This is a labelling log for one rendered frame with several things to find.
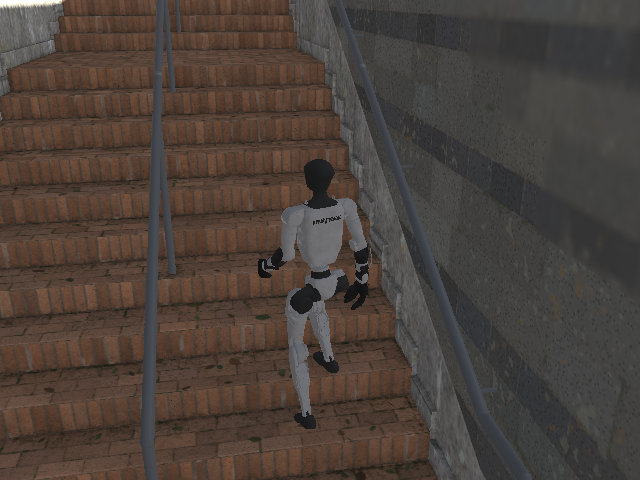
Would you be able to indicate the left robot forearm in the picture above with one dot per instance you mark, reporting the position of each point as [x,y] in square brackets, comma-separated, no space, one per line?
[274,261]

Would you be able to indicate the robot right foot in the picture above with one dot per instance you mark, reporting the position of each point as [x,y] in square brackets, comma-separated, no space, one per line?
[331,366]

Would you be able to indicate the right robot hand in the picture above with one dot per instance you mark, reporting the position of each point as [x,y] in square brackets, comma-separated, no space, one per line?
[353,291]

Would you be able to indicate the robot left upper arm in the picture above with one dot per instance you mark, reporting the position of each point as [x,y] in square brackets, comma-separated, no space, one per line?
[291,218]

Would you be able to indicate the robot left foot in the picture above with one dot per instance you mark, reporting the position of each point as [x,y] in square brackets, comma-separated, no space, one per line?
[307,422]

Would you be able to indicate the robot right upper arm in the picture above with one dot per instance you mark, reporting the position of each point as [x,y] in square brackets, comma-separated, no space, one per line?
[353,223]

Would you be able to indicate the robot foot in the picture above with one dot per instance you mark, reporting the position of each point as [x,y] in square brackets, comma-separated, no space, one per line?
[331,366]
[307,422]

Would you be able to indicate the left robot hand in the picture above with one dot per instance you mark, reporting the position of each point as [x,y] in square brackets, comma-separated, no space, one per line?
[261,272]

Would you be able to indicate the right robot forearm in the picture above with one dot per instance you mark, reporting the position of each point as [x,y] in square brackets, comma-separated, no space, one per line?
[361,260]

